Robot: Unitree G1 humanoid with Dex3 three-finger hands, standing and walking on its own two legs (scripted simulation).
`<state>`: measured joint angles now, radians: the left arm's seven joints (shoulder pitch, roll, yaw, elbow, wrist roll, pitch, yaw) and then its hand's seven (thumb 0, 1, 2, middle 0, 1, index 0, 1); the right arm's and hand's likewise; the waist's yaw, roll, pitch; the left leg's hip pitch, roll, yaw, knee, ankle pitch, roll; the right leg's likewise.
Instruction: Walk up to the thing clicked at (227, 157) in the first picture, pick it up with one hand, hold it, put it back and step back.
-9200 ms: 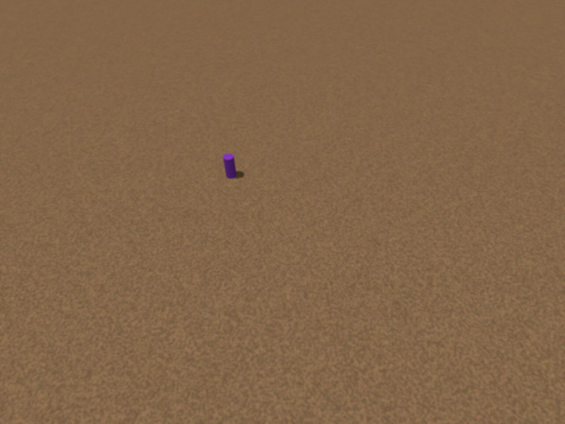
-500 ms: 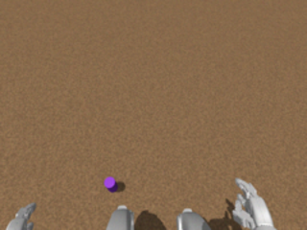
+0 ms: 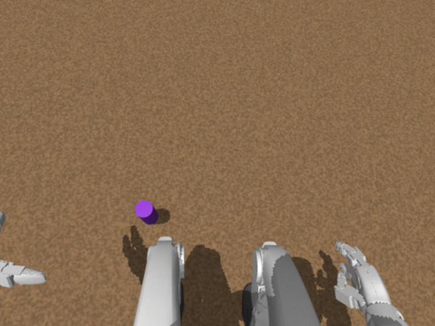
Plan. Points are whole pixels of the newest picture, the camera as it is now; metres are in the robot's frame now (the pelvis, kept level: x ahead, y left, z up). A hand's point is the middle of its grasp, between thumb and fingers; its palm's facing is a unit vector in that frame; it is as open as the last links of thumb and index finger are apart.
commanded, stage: go down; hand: left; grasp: from the side
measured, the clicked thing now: (147, 213) +0.41 +0.23 -0.48
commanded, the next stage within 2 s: approach in 1.58 s
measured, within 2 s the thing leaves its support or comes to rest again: neither
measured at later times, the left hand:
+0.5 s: hand (17, 227) +0.30 +0.40 -0.11, palm faces +0.22 -0.95 -0.23, open 16.6 cm
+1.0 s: hand (19, 222) +0.31 +0.41 -0.13, palm faces +0.22 -0.96 -0.20, open 17.0 cm
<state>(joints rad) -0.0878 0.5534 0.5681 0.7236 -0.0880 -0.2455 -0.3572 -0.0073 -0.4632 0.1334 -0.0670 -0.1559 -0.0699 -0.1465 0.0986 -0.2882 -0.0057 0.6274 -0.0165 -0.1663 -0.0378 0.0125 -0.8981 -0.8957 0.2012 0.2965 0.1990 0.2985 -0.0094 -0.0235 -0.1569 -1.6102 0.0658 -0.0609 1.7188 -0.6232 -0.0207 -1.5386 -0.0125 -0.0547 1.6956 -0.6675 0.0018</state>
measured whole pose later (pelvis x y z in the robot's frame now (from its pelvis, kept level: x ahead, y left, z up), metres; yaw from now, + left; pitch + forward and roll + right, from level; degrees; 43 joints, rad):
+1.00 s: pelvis -0.03 +0.00 -0.13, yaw -3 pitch +31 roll -6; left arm -0.39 0.80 0.81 0.97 -0.17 -0.37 -0.65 -0.01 -0.47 0.15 -0.05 -0.13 -0.04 -0.13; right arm 0.06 -0.34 0.06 0.70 -0.05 -0.18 -0.06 0.01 -0.91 -0.90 0.20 0.30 0.20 0.30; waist -0.01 -0.04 -0.11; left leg -2.05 0.07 -0.13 2.14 -0.66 -0.03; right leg -1.96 0.00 -0.08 2.11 -0.70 0.00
